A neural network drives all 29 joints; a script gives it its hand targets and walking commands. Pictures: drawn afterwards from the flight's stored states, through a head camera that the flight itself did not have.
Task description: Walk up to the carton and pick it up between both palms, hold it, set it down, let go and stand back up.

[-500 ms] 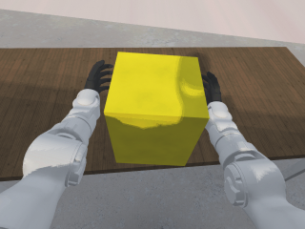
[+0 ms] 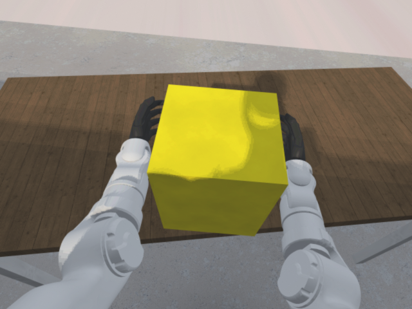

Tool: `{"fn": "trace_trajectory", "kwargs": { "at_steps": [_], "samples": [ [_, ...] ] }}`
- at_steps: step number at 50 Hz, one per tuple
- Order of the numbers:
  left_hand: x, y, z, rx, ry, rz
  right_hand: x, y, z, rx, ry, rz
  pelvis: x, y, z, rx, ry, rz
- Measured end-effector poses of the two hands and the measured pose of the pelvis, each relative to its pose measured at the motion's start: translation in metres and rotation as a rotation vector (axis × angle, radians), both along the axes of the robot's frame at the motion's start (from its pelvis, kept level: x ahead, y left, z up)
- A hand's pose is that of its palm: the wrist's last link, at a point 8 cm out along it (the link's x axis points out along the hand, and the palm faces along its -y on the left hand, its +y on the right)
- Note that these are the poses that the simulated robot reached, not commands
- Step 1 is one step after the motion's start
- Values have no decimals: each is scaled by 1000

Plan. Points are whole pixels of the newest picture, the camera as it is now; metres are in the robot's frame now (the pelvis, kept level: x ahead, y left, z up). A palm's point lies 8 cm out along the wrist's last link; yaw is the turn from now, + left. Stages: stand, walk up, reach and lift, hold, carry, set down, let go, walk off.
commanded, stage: reach and lift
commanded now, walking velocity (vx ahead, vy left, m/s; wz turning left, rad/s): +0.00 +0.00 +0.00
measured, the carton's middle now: (215, 166) +0.41 -0.05 +0.03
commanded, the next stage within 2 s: none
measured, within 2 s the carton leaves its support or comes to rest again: leaves its support in 1.56 s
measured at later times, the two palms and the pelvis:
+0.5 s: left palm (139, 137) +0.45 +0.10 +0.08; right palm (289, 155) +0.40 -0.20 +0.07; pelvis +0.02 +0.02 +0.00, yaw -1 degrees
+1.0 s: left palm (134, 142) +0.44 +0.11 +0.08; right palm (285, 158) +0.39 -0.19 +0.07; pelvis +0.01 +0.01 +0.00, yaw +1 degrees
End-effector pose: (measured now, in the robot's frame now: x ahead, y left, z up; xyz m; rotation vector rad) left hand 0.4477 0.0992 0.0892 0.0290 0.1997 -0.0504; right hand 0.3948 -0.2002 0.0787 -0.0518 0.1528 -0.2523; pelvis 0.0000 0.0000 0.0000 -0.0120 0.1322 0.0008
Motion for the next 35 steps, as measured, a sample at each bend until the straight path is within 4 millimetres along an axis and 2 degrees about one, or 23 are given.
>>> {"fn": "trace_trajectory", "kwargs": {
  "at_steps": [15,35],
  "samples": [
    [5,2,-7,0,35,5,6,2,-5,-35,10,13,24,12,-1,-24,-42,-13],
    [-8,13,-5,26,36,28,-1,12,-7,-15,1,29,17,16,0,-24,-52,0]
  ]
}}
